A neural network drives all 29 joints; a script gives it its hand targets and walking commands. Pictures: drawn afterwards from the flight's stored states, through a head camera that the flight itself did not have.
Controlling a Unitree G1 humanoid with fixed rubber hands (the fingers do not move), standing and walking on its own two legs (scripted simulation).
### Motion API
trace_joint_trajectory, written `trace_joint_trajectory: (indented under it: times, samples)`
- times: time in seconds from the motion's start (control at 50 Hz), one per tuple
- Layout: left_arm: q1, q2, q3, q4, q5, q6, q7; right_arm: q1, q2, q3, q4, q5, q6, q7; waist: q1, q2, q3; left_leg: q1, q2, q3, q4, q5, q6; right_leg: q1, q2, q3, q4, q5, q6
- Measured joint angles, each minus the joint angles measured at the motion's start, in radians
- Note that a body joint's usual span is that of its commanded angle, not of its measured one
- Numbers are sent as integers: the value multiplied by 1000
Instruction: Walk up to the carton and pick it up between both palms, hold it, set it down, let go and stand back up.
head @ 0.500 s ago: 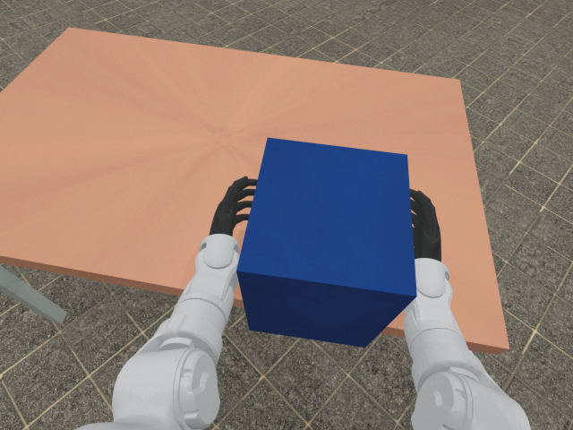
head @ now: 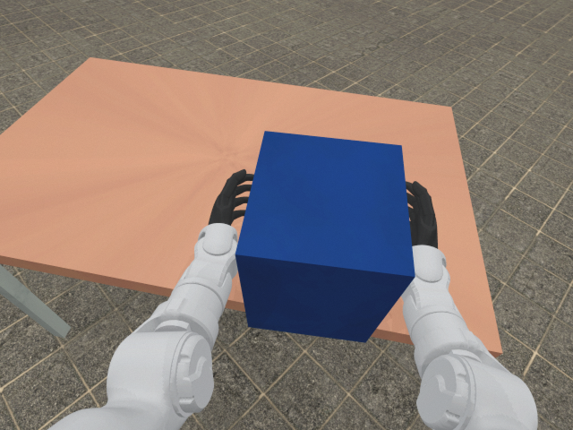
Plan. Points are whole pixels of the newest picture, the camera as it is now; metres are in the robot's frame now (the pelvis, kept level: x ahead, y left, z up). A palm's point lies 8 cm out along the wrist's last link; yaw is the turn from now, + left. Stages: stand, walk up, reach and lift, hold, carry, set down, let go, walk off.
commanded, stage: reach and lift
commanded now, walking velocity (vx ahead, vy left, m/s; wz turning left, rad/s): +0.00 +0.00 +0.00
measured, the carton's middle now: (318, 243) +0.40 -0.09 +0.02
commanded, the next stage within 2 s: none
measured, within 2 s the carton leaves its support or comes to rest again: neither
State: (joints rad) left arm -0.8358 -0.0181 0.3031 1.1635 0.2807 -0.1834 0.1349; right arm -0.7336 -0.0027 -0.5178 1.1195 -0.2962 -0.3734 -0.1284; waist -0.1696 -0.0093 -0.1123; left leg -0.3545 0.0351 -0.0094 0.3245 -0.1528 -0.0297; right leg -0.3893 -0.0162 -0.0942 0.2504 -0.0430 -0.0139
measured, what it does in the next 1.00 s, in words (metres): stands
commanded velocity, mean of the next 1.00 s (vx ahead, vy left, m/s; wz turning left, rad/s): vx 0.00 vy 0.00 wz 0.00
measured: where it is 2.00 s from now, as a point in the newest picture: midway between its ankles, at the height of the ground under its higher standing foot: outside the picture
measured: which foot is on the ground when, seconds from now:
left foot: down 0.00-1.00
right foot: down 0.00-1.00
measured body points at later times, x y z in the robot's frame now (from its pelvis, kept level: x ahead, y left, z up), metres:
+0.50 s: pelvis +0.02 +0.01 +0.00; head +0.03 +0.03 +0.45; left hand +0.44 +0.08 +0.08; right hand +0.39 -0.21 +0.10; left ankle -0.01 +0.14 -0.75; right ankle +0.04 -0.11 -0.75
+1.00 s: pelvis +0.00 +0.01 +0.00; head -0.01 +0.03 +0.45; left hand +0.42 +0.09 +0.13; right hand +0.38 -0.20 +0.13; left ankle -0.01 +0.14 -0.75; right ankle +0.04 -0.11 -0.75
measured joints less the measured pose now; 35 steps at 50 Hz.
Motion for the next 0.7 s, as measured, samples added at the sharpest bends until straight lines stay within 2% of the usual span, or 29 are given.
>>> trace_joint_trajectory:
  times: [0.16, 0.28, 0.38, 0.52, 0.7]
  samples:
    - [12, -2, 10, -28, 7, 28, -9, 11, 4, 47, -53, 39, 56, 0, 23, 6, 23, 34, -2, 12, -23, 5, 4, 27, -1, 10, -15, 4, 4]
    - [70, 7, -54, -80, -62, 47, -2, 36, 8, 110, -79, 97, 80, -4, 18, 20, -4, 22, 1, 1, -1, -15, 4, 30, 2, -2, -18, -6, 6]
    - [119, 10, -112, -144, -106, 84, 9, 68, -10, 209, -116, 187, 115, -13, 7, 19, -18, 41, 6, -12, 27, -43, 3, 65, 7, -11, -15, -23, 8]
    - [157, 7, -137, -260, -111, 189, 12, 75, -41, 322, -181, 308, 209, -24, 0, -6, 16, 113, 3, -16, 46, -66, 10, 141, 6, -6, -4, -41, 16]
    - [165, -2, -138, -410, -97, 360, 10, 42, -52, 328, -230, 354, 318, -11, 6, -21, 45, 152, -15, -14, 39, -54, 22, 178, -9, 3, -9, -30, 28]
